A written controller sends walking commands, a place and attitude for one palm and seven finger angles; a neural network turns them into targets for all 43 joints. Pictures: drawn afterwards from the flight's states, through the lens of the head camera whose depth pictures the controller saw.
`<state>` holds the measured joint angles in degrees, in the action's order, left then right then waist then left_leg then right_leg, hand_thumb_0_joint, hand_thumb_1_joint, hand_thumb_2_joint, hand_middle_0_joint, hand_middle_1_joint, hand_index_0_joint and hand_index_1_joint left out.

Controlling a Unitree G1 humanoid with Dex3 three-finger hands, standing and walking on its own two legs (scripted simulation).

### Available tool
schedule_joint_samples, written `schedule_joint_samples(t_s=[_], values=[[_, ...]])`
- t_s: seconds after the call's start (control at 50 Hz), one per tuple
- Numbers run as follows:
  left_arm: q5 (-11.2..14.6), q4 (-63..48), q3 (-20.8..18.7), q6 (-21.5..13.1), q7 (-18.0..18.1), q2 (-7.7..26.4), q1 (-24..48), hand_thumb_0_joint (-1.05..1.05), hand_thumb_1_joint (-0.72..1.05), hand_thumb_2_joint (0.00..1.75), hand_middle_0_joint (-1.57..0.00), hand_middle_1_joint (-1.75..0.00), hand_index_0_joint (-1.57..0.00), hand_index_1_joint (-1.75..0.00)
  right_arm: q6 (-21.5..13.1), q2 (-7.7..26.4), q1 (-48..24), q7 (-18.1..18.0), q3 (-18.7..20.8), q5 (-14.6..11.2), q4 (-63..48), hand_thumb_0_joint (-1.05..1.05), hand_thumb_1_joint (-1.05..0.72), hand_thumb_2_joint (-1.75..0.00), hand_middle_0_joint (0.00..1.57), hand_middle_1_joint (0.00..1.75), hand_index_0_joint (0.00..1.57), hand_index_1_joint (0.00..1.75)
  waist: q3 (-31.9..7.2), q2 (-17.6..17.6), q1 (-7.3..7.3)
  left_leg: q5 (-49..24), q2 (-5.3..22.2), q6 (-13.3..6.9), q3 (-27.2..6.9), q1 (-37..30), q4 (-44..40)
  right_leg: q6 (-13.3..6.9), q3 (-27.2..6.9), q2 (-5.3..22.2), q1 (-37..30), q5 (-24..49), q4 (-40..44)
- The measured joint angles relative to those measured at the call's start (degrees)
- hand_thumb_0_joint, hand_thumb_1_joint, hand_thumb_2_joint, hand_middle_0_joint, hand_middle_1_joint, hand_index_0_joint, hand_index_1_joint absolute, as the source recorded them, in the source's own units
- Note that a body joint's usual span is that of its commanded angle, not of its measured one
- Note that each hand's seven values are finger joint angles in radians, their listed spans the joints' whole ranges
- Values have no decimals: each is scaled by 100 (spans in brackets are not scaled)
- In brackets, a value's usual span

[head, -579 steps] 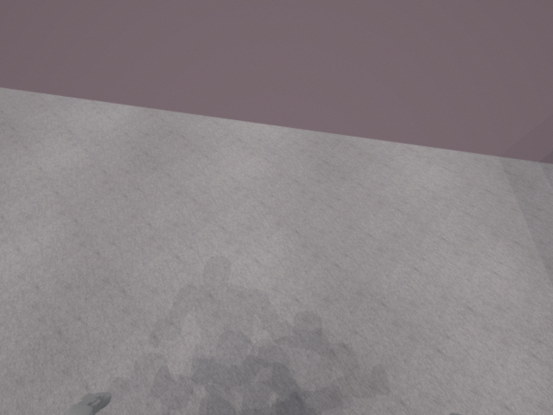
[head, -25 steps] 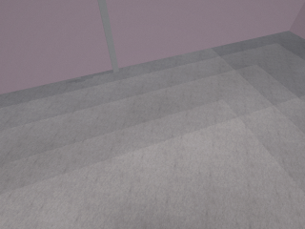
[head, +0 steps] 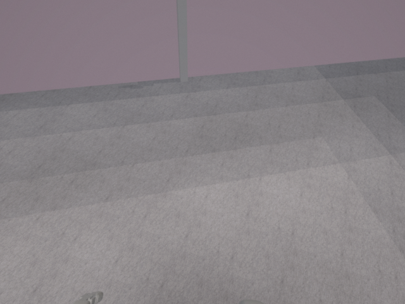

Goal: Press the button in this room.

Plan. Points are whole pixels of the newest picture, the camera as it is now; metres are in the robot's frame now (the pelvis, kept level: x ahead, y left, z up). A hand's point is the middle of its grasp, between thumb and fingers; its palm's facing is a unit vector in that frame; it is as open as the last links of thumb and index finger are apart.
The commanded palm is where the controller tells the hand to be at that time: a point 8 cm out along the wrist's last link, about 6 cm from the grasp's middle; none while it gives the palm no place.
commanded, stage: turn or walk to find it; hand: left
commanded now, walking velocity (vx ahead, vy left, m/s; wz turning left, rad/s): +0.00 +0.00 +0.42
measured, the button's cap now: out of the picture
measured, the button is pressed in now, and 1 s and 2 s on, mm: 0 0 0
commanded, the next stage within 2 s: none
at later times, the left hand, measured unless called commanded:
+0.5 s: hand out of the picture -0.05 +0.15 -0.16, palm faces +0.28 -0.93 -0.26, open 7.3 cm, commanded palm none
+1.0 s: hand out of the picture -0.08 +0.19 -0.16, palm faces +0.44 -0.85 -0.28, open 7.3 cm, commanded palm none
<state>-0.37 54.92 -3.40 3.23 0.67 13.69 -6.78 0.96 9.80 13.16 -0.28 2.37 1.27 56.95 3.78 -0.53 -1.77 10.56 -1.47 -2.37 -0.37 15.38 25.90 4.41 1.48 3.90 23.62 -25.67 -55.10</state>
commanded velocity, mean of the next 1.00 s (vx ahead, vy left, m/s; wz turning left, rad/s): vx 0.00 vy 0.00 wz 0.42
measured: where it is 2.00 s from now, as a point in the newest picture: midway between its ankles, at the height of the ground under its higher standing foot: outside the picture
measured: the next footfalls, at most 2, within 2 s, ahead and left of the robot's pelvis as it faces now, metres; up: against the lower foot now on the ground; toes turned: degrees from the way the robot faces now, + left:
right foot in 0.16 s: +0.02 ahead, -0.14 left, +0.00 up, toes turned +1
left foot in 0.62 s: -0.08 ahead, +0.10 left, +0.00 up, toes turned +22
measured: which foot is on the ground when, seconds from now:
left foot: down 0.00-0.16, up 0.18-0.60, down 0.62-1.00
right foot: up 0.00-0.14, down 0.16-0.62, up 0.64-1.00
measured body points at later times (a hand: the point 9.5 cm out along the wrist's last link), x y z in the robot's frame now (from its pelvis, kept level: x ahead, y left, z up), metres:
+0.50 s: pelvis -0.04 -0.05 +0.00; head -0.01 -0.06 +0.45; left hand -0.06 +0.20 -0.14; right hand +0.06 -0.30 -0.16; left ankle -0.12 +0.10 -0.68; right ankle -0.02 -0.14 -0.74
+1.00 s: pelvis -0.08 -0.05 +0.00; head -0.04 -0.04 +0.44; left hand -0.11 +0.23 -0.14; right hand +0.09 -0.23 -0.16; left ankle -0.12 +0.08 -0.74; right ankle -0.03 -0.16 -0.71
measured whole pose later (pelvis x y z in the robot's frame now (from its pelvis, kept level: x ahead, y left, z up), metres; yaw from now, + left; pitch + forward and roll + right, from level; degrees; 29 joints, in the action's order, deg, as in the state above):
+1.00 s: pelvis -0.08 -0.05 +0.00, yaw +25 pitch +0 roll +1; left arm -0.2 54.0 -3.1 3.0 0.5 13.4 -8.7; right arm 1.8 10.9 10.1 0.1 2.4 1.4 54.7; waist 3.7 0.3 -0.8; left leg 13.1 -1.7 0.3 -3.2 14.3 27.3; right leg 4.5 2.0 3.6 21.1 -25.1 -46.9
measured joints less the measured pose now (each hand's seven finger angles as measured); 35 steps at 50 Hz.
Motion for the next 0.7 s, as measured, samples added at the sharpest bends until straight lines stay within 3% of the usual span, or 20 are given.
schedule_joint_samples(t_s=[0.1, 0.16, 0.24, 0.3, 0.36, 0.44, 0.56, 0.62, 0.66, 0.7], values=[[32, -133, 52, -29, 15, -137, 164, 0, 91, 90, -20, -30, -20, -30, 83, 66, 34, 29, 58, 25, -28, 1, -90, -90, 21, 30, 21, 30, -24, 142, -107, -106, -75, 118, -227, 180, 90, -68, -14, -132, -420, 18, 1010], [33, -234, 95, -135, 10, -213, 120, 0, 91, 90, -20, -30, -20, -30, 142, 137, 89, 53, 115, 0, -51, 1, -90, -90, 21, 30, 21, 30, -93, 199, -92, -71, -154, 252, -364, 425, 373, -159, 61, -176, -943, 636, 2243], [-33, -259, 159, -189, 38, -397, -119, 0, 91, 90, -20, -30, -20, -30, 301, 300, 79, 76, 238, -10, -20, 1, -91, -90, 21, 30, 20, 30, -84, 340, -49, 1292, -217, 324, -381, 1065, 2284, -574, 335, -141, -1023, 755, 2245], [-32, -189, 167, -167, 47, -440, -361, 0, 91, 90, -20, -30, -20, -30, 355, 404, 63, 119, 299, 11, -23, 1, -91, -90, 20, 30, 20, 29, -114, 296, -11, 1148, -112, 393, -243, 1398, 3644, -618, 463, -41, -1154, 886, 2484], [-37, -93, 170, -175, 45, -440, -522, 0, 91, 90, -20, -30, -20, -30, 344, 479, 74, 135, 324, 10, -40, 1, -91, -90, 20, 30, 20, 29, -108, 270, -17, 862, 73, 496, -238, 1432, 4168, -623, 646, 22, -1200, 976, 2633], [-62, -30, 158, -214, 47, -415, -667, 0, 91, 90, -20, -30, -20, -30, 370, 513, 69, 123, 297, 0, 30, 1, -91, -90, 20, 30, 20, 29, -69, 190, 70, 1019, 287, 604, -189, 1089, 3745, -624, 886, 130, -1165, 988, 2647], [-114, 68, 114, -251, 12, -263, -823, 0, 91, 90, -20, -30, -20, -30, 330, 451, -232, 85, 167, -71, 54, 1, -91, -90, 20, 30, 20, 29, 76, -9, 306, 1542, 340, 581, 128, 289, 1970, -516, 1143, 373, -972, 903, 2356], [-79, 163, 67, -191, 5, -133, -911, 0, 91, 90, -20, -30, -20, -30, 199, 416, -385, 90, 106, -93, -72, 1, -91, -90, 20, 30, 20, 29, 70, -63, 330, 810, 306, 491, 316, -212, 743, -381, 1294, 498, -804, 750, 1977], [-38, 244, 18, -74, 16, 17, -913, 0, 91, 90, -20, -30, -20, -30, 99, 298, -500, 89, 82, -75, -118, 1, -91, -90, 20, 30, 20, 29, 92, -260, 365, 744, 175, 296, 361, -222, 703, -248, 997, 587, -533, 249, 1346], [-40, 311, -16, 62, 34, 111, -905, 0, 91, 90, -20, -30, -20, -30, 56, 198, -543, 86, 22, -49, -174, 1, -91, -90, 20, 30, 20, 29, 55, -302, 388, 832, 169, 181, 335, -244, 711, -170, 626, 433, -232, -268, 515]])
